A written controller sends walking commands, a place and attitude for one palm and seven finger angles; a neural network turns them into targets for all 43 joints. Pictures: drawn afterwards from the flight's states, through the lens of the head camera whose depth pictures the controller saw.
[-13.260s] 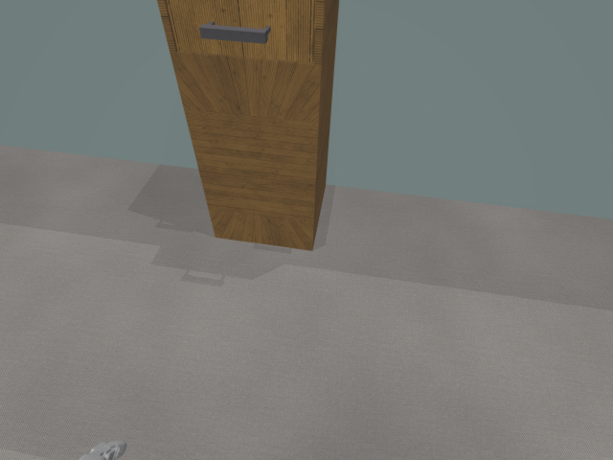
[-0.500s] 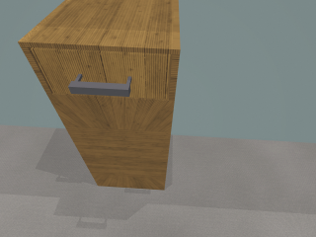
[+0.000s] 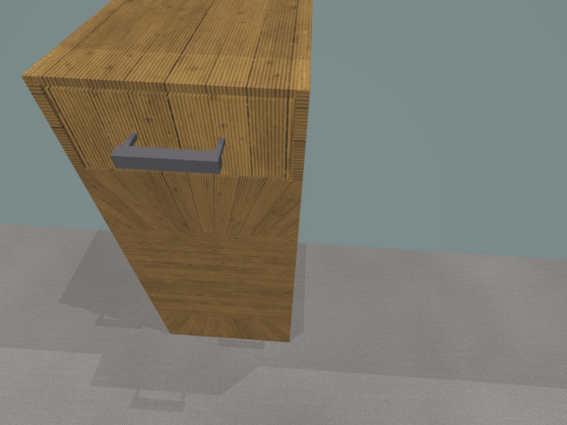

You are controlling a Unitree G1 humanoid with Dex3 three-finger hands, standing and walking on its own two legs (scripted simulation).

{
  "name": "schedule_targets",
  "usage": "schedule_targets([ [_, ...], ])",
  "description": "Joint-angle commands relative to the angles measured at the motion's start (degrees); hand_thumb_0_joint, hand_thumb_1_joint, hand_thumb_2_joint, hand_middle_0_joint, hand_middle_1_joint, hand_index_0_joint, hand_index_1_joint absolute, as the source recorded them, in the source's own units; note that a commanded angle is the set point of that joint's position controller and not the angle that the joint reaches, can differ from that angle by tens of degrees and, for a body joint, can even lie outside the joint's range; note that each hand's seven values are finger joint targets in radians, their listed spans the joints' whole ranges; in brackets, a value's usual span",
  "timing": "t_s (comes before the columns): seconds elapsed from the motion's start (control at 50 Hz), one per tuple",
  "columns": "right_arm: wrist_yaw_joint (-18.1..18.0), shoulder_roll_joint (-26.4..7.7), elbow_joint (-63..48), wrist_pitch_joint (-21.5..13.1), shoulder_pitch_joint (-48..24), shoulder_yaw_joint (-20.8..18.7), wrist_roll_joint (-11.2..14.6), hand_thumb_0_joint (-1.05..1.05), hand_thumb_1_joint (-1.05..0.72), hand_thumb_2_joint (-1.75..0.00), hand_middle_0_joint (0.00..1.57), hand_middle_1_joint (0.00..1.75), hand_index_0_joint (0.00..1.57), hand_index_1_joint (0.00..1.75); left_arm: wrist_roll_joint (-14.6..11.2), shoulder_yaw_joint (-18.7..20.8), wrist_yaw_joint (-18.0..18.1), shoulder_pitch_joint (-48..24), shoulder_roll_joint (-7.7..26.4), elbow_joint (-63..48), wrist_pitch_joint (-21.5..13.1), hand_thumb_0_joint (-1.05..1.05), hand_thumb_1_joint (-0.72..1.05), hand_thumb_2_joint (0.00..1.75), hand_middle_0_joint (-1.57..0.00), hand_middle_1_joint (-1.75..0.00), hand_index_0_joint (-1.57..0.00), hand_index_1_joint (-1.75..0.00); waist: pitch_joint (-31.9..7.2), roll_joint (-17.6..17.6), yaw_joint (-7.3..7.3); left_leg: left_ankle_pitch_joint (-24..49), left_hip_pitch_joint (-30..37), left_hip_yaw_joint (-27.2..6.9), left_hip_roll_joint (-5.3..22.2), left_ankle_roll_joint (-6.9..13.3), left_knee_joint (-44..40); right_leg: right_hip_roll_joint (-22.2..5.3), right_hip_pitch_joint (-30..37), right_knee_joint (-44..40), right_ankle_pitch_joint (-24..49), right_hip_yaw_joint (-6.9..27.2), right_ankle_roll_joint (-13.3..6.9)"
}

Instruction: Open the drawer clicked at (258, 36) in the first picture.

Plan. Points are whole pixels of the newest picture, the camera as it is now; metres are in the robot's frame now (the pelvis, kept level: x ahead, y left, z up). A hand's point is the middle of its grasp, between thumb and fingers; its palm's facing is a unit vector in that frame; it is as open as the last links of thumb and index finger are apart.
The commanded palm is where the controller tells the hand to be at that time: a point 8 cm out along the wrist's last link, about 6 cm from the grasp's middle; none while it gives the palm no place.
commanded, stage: look again from close up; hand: left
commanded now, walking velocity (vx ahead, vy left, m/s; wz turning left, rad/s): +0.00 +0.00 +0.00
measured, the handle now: (172, 150) +0.50 +0.22 +0.12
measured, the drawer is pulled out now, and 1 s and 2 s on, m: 0.00 0.00 0.00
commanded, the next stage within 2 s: raise the hand with hooked fingers in 0.28 s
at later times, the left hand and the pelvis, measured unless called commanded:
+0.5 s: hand out of the picture +0.06 +0.20 -0.12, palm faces +0.00 -0.90 -0.44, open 7.3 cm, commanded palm +0.10 +0.21 -0.04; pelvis -0.01 +0.00 +0.00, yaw +0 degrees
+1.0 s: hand (97, 384) +0.16 +0.24 +0.02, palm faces +0.14 -0.06 -0.99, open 9.8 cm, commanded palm +0.15 +0.22 +0.08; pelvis -0.05 -0.01 -0.03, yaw +2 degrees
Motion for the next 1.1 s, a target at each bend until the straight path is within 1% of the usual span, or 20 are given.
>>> schedule_targets([
  [0.0, -0.4, -4.8, -1.7, -0.5, 3.5, -1.0, 0.2, 0.00, -0.90, -0.90, 0.20, 0.30, 0.20, 0.30, -0.3, 0.9, 0.6, 4.9, 6.1, -1.0, -0.5, 0.00, 0.90, 0.90, -0.20, -0.30, -0.20, -0.30, 2.9, 0.3, 0.16, 12.1, 0.6, -4.3, 4.6, 2.3, -2.6, -7.6, -4.1, -4.7, 18.6, 6.2, 0.3],
  [0.34, -0.6, -4.6, -1.6, -0.3, 3.3, -1.0, 0.2, 0.00, -0.90, -0.90, 0.20, 0.30, 0.20, 0.30, -0.3, 1.1, 0.6, 5.8, 5.8, -0.7, -0.5, 0.00, 0.90, 0.90, -0.20, -0.30, -0.20, -0.30, 3.0, -0.1, 0.33, 12.6, 0.6, -3.7, 4.5, 1.8, -2.1, -7.6, -3.6, -5.1, 22.0, 6.2, 0.8],
  [0.36, 0.1, -6.0, -6.3, -0.9, -3.0, -1.6, 0.7, 0.00, -0.90, -0.90, 0.20, 0.30, 0.20, 0.30, 0.7, 1.6, 3.0, 9.8, 6.8, 0.7, -2.5, 0.00, 0.90, 0.90, -0.20, -0.30, -0.20, -0.30, 5.7, -1.1, 2.10, 10.3, -6.4, -0.7, 3.6, 0.3, 13.0, -12.2, -5.0, -6.0, 54.1, 12.0, 5.6],
  [0.38, -2.8, -15.1, -26.9, -10.0, -2.0, -1.7, 4.3, 0.00, -0.90, -0.90, 0.20, 0.30, 0.20, 0.30, 4.8, -5.2, 2.0, -34.5, 21.8, -88.0, -12.9, 0.00, 0.88, 0.89, -0.20, -0.32, -0.20, -0.32, -21.8, 16.2, -3.45, 18.4, 11.7, 0.2, -1.1, 4.1, 1.6, -6.8, -2.3, 0.8, 43.9, 13.5, 0.4],
  [0.4, -5.4, -10.7, -23.0, -15.1, -5.2, -2.0, 2.7, 0.00, -0.90, -0.90, 0.20, 0.30, 0.20, 0.30, 5.8, 0.3, 6.9, -13.0, 19.8, -72.6, -8.2, 0.00, 0.85, 0.88, -0.20, -0.33, -0.20, -0.33, -21.3, 27.9, 0.74, 30.9, 16.3, -1.2, -0.1, 4.3, 0.1, -4.0, -3.2, 5.2, 26.7, 6.9, -0.6],
  [0.42, -5.8, -10.8, -20.5, -16.6, -4.7, -3.4, 3.9, 0.00, -0.90, -0.90, 0.20, 0.30, 0.20, 0.30, 3.2, 1.2, 10.6, -11.3, 17.4, -73.0, -4.3, 0.00, 0.83, 0.87, -0.21, -0.34, -0.21, -0.34, -15.0, 24.3, 0.06, 26.9, 11.0, -2.0, 1.4, 2.0, 1.1, -3.2, -10.2, 3.1, 12.2, 2.8, 0.3],
  [0.44, -5.4, -7.5, -20.7, -16.1, -4.6, -3.1, 5.1, 0.00, -0.90, -0.90, 0.20, 0.30, 0.20, 0.30, 5.0, -5.9, 10.5, 7.4, 4.4, -56.7, 2.2, 0.00, 0.81, 0.86, -0.21, -0.36, -0.21, -0.36, -8.5, 11.7, -0.73, 19.2, 5.4, -2.0, 2.4, 3.0, 0.1, -3.1, -11.7, 2.4, 10.6, 1.0, 1.1],
  [0.46, -4.9, -9.5, -27.0, -16.7, -6.5, -3.3, 5.2, 0.00, -0.90, -0.90, 0.20, 0.30, 0.20, 0.30, 6.6, -7.2, 10.8, -4.6, 6.0, -73.6, 1.3, 0.00, 0.78, 0.85, -0.21, -0.37, -0.21, -0.37, -4.8, 6.7, -0.50, 16.9, 0.7, -3.6, 1.2, 3.3, 0.8, -3.2, -11.5, 2.4, 14.3, 1.0, 1.3],
  [0.54, -2.7, -12.6, -32.2, -15.1, -6.8, -3.8, 0.5, 0.00, -0.90, -0.90, 0.20, 0.30, 0.20, 0.30, 28.1, -12.2, 15.6, 0.3, 6.1, -70.1, 2.4, 0.00, 0.69, 0.81, -0.22, -0.43, -0.22, -0.43, -7.9, -10.2, -2.70, 15.5, -4.7, -4.0, -1.9, 4.3, 9.2, -1.4, -22.1, 6.7, 14.4, 1.4, 1.7],
  [0.6, 0.5, -12.9, -36.7, -8.9, -11.2, -5.2, -1.6, 0.00, -0.90, -0.90, 0.20, 0.30, 0.20, 0.30, 43.0, -11.7, 18.7, 18.1, 4.1, -59.6, 3.7, 0.00, 0.62, 0.78, -0.22, -0.48, -0.22, -0.48, -3.2, -18.3, 3.62, 7.8, -15.0, -3.0, -3.0, 2.5, 10.0, -1.8, -22.1, 6.6, 9.9, 3.7, 1.3],
  [0.62, 2.1, -12.6, -37.0, -6.2, -12.0, -5.5, -1.3, 0.00, -0.90, -0.90, 0.20, 0.30, 0.20, 0.30, 46.6, -8.7, 18.7, 21.8, 6.5, -59.2, 3.3, 0.00, 0.60, 0.77, -0.22, -0.50, -0.22, -0.50, -4.5, -18.2, 6.47, 8.9, -17.6, -2.2, -3.0, 1.9, 10.2, -2.4, -18.9, 8.1, 15.5, 5.5, 0.7],
  [0.66, 4.3, -12.4, -40.4, -1.4, -15.4, -4.8, -1.5, 0.00, -0.90, -0.90, 0.20, 0.30, 0.20, 0.30, 52.6, -5.3, 18.9, 17.7, 11.8, -67.1, 2.2, 0.00, 0.55, 0.75, -0.22, -0.53, -0.22, -0.53, -10.0, -15.4, 8.35, 9.7, -19.9, -0.9, -3.6, 1.3, 11.0, -3.1, -14.9, 11.5, 20.7, 7.1, -0.1],
  [0.7, 5.2, -11.6, -43.5, 1.8, -17.8, -4.2, -1.2, 0.00, -0.90, -0.90, 0.20, 0.30, 0.20, 0.30, 56.3, -1.6, 20.3, 12.5, 16.5, -72.9, 2.1, 0.00, 0.50, 0.73, -0.23, -0.55, -0.23, -0.55, -12.1, -9.6, 8.81, 7.7, -19.7, 0.0, -4.5, 1.4, 11.3, -3.0, -13.8, 11.7, 16.3, 8.8, -0.2],
  [0.74, 5.0, -11.0, -45.7, 4.6, -19.5, -4.1, -1.7, 0.00, -0.90, -0.90, 0.20, 0.30, 0.20, 0.30, 59.1, 1.0, 22.8, 2.6, 20.4, -81.1, 2.8, 0.00, 0.46, 0.71, -0.23, -0.58, -0.23, -0.58, -14.5, 2.1, 8.51, 5.6, -15.8, 0.2, -5.2, 1.5, 11.8, -2.2, -15.3, 11.2, 9.2, 10.3, -1.0],
  [0.8, 3.9, -9.4, -45.9, 5.7, -19.0, -3.8, -2.6, 0.00, -0.90, -0.90, 0.20, 0.30, 0.20, 0.30, 60.9, 1.5, 25.9, -8.2, 21.3, -85.5, 3.9, 0.00, 0.39, 0.68, -0.24, -0.63, -0.24, -0.63, -18.7, 8.7, 5.98, 6.6, -8.3, -0.9, -4.9, 2.0, 14.8, -1.2, -19.8, 10.5, 7.7, 11.8, -1.6],
  [0.82, 3.4, -9.6, -45.0, 5.9, -19.1, -3.7, -3.1, 0.00, -0.90, -0.90, 0.20, 0.30, 0.20, 0.30, 61.5, 2.6, 26.5, -15.4, 23.8, -87.9, 3.8, 0.00, 0.36, 0.67, -0.24, -0.64, -0.24, -0.64, -18.9, 7.2, 4.46, 5.5, -7.5, -2.0, -4.9, 2.2, 16.1, -1.4, -21.8, 9.3, 4.7, 13.3, -1.4],
  [0.88, 2.7, -9.5, -43.3, 4.8, -19.7, -3.5, -3.6, 0.00, -0.90, -0.90, 0.20, 0.30, 0.20, 0.30, 60.7, 0.3, 25.9, -21.9, 22.7, -85.0, 2.1, 0.00, 0.29, 0.64, -0.24, -0.69, -0.24, -0.69, -13.9, 5.0, 1.49, 3.3, -4.7, -3.1, -4.7, 2.9, 17.2, -2.0, -25.3, 5.1, 0.4, 13.5, -0.7],
  [0.92, 1.9, -9.4, -42.7, 4.3, -20.6, -3.4, -3.0, 0.00, -0.90, -0.90, 0.20, 0.30, 0.20, 0.30, 57.1, -2.5, 23.0, -23.7, 20.2, -83.0, 1.6, 0.00, 0.25, 0.62, -0.25, -0.72, -0.25, -0.72, -12.2, 0.9, -0.13, 2.5, -5.1, -3.4, -4.6, 3.5, 15.9, -2.3, -22.4, 3.1, 2.1, 12.2, 0.6],
  [0.98, 0.6, -9.6, -41.8, 4.0, -21.1, -2.9, -1.7, 0.00, -0.90, -0.90, 0.20, 0.30, 0.20, 0.30, 52.7, -4.8, 16.5, -21.6, 18.7, -78.6, 3.1, 0.00, 0.18, 0.59, -0.25, -0.76, -0.25, -0.76, -10.1, -2.9, 0.86, 2.9, -6.4, -3.0, -4.1, 3.7, 11.6, -2.7, -17.1, 1.6, 5.9, 9.2, 2.0],
  [1.08, 1.2, -10.0, -41.6, 5.7, -20.3, -1.9, -0.8, 0.00, -0.90, -0.90, 0.20, 0.30, 0.20, 0.30, 53.1, -1.5, 8.9, -14.2, 22.3, -77.4, 7.0, 0.00, 0.06, 0.54, -0.26, -0.84, -0.26, -0.84, -10.4, -1.9, 5.06, 7.0, -6.0, -2.0, -3.4, 2.9, 5.1, -2.5, -9.4, 1.8, 10.9, 5.6, 1.9],
])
